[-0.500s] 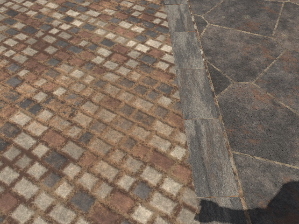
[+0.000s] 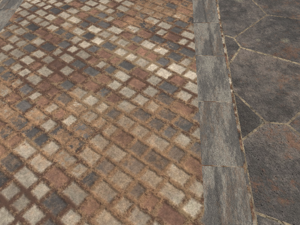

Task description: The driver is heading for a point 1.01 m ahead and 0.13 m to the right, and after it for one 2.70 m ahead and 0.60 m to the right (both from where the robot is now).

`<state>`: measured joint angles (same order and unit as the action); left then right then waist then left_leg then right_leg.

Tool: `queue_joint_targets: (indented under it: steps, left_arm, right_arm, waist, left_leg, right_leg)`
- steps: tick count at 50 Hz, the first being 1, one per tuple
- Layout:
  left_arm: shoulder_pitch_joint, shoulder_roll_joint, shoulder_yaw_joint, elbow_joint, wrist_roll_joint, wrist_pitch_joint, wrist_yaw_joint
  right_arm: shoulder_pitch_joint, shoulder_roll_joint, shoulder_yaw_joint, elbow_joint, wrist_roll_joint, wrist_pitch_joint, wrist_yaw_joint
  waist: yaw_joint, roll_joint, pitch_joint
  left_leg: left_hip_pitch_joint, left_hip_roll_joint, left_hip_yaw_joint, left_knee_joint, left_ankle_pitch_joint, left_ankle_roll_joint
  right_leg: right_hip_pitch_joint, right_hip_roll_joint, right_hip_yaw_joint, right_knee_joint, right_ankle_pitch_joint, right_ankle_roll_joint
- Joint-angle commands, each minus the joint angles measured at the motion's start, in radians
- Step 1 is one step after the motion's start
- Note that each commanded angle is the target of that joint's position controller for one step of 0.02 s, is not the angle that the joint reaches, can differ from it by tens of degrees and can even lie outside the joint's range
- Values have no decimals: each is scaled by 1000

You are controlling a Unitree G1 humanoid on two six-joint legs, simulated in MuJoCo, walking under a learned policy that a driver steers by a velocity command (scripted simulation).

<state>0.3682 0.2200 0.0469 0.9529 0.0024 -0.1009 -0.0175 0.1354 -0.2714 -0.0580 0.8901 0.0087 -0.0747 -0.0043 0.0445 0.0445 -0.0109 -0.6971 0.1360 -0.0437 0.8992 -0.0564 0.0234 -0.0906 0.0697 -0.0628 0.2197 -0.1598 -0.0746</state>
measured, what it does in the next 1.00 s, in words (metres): walks ahead: left foot, then right foot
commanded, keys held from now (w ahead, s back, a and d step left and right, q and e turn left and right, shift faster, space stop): w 0.54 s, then w+e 0.08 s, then e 0.38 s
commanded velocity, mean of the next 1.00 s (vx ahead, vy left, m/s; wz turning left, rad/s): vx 0.40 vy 0.00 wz -0.15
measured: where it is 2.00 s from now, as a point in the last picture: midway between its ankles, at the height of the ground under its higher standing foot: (192, 161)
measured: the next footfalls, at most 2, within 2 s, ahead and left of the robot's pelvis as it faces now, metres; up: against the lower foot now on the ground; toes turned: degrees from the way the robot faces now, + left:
left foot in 0.26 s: +0.33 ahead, +0.16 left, +0.00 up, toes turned +3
right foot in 0.82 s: +0.62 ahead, -0.07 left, +0.00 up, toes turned -7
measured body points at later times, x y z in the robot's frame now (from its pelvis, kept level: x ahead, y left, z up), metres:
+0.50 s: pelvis +0.28 +0.08 +0.00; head +0.29 +0.09 +0.45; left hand +0.39 +0.35 -0.13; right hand +0.32 -0.19 -0.13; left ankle +0.29 +0.15 -0.75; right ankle +0.33 -0.10 -0.67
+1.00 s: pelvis +0.49 +0.02 -0.02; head +0.54 +0.00 +0.43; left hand +0.68 +0.27 -0.12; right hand +0.57 -0.27 -0.15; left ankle +0.49 +0.18 -0.67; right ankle +0.58 -0.06 -0.75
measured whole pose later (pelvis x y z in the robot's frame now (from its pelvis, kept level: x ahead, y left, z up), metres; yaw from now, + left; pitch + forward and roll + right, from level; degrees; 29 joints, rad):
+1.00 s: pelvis +0.49 +0.02 -0.02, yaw -11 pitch +3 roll +1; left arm 0.14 0.27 0.07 0.77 0.01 -0.03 -0.02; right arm 0.13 -0.28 -0.05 0.84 0.00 -0.04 -0.04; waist 0.01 0.02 0.06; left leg -0.55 0.02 -0.05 1.16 -0.45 -0.03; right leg -0.44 0.09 0.02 0.45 -0.06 -0.09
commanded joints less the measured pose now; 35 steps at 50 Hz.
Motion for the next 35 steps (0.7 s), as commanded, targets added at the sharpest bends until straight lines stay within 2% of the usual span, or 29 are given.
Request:
queue_joint_targets:
  steps: [1,6,9,10,11,12,13,14,15,16,17,18,19,20,21,23,25,27,31,33,35]
  left_arm:
    - [-1,154,29,-45,-6,-8,16]
    - [81,165,34,1,-16,6,21]
    - [80,177,42,15,-21,19,29]
    - [66,184,45,14,-21,23,31]
    - [45,195,48,10,-21,26,32]
    - [21,192,46,5,-19,32,32]
    - [11,167,35,-7,-12,34,32]
    - [102,80,7,-27,-1,22,25]
    - [137,31,-10,-11,-13,-4,16]
    - [56,134,16,-28,-39,-24,12]
    - [-33,160,21,-57,-51,-32,13]
    - [-76,152,24,-64,-40,-29,20]
    - [-76,146,34,-62,-26,-16,28]
    - [-49,123,34,-55,-22,0,29]
    - [-29,99,32,-49,-21,12,31]
    - [-52,91,35,-59,-18,26,35]
    - [-133,100,39,-86,-10,28,37]
    - [-197,93,39,-105,-7,25,33]
    - [-304,68,26,-130,-19,20,14]
    - [-351,56,18,-147,-16,18,3]
    - [-382,53,14,-169,-15,16,-12]
  right_arm:
    - [-63,-25,-3,-61,0,-10,6]
    - [-207,-21,6,-109,11,-21,27]
    - [-230,-35,5,-133,14,-32,46]
    - [-205,-47,0,-130,15,-35,49]
    - [-149,-69,-11,-118,14,-38,49]
    - [-30,-100,-30,-83,11,-38,45]
    - [154,-154,-55,-28,8,-37,37]
    - [312,-254,-79,-1,-16,-33,28]
    - [332,-225,-67,11,-6,-29,33]
    - [265,-160,-46,2,4,-31,34]
    - [178,-119,-34,-20,4,-30,32]
    - [100,-91,-24,-31,-3,-32,35]
    - [60,-61,-15,-34,-12,-37,38]
    - [50,-51,-12,-28,-18,-39,42]
    - [61,-54,-13,-18,-17,-42,42]
    - [95,-82,-20,2,-15,-46,34]
    - [131,-103,-24,16,-14,-44,20]
    - [164,-104,-23,28,-11,-36,9]
    - [205,-116,-22,47,-10,-33,-2]
    - [214,-108,-18,61,-16,-26,-6]
    - [224,-111,-18,73,-18,-13,-10]
  waist:
    - [-13,-103,56]
    - [32,-104,103]
    - [16,-115,105]
    - [-3,-124,87]
    - [-38,-141,49]
    - [-104,-142,-22]
    - [-178,-114,-138]
    - [-171,83,-307]
    - [-154,236,-412]
    - [-157,155,-288]
    - [-135,92,-168]
    - [-99,9,-84]
    - [-63,13,-48]
    - [-38,34,-37]
    - [-28,37,-29]
    - [-20,24,3]
    - [-36,5,30]
    - [-52,4,39]
    - [-92,11,60]
    - [-104,1,86]
    - [-113,8,79]
  left_leg:
    - [-21,-8,13,-159,143,-5]
    - [-30,-42,38,-317,138,9]
    - [-8,-55,41,-367,47,41]
    - [47,-70,52,-380,13,53]
    - [148,-100,77,-387,-14,68]
    - [317,-138,108,-402,-11,91]
    - [592,-107,71,-379,18,128]
    - [1001,156,-311,-386,-43,257]
    - [1133,275,-694,-567,-167,343]
    - [1034,238,-610,-594,-236,288]
    - [880,204,-456,-610,-197,246]
    - [714,163,-343,-646,-115,223]
    - [608,124,-266,-678,-62,204]
    - [544,102,-222,-710,-46,199]
    - [510,91,-193,-735,-26,207]
    - [485,84,-142,-770,26,220]
    - [516,86,-118,-786,67,221]
    - [552,74,-86,-789,90,203]
    - [602,60,14,-802,82,163]
    - [628,59,73,-768,220,148]
    - [673,73,115,-702,360,136]
  right_leg:
    - [-10,-261,139,-112,236,-127]
    - [110,-298,128,-84,206,-121]
    - [186,-338,135,-24,274,-106]
    - [195,-341,132,7,343,-97]
    - [193,-334,121,68,493,-85]
    - [168,-297,89,204,648,-65]
    - [42,-241,50,428,615,-32]
    - [-326,-117,7,830,229,30]
    - [-550,-2,121,1063,-395,52]
    - [-653,-70,194,1153,-377,28]
    - [-673,-125,160,1135,-291,13]
    - [-630,-172,136,1066,-202,15]
    - [-568,-205,139,1000,-150,14]
    - [-510,-219,141,969,-120,16]
    - [-486,-224,135,943,-106,20]
    - [-518,-231,125,882,-49,36]
    - [-599,-237,124,780,45,55]
    - [-636,-230,118,672,148,65]
    - [-611,-196,83,482,295,54]
    - [-584,-171,65,409,303,44]
    - [-549,-142,47,369,275,34]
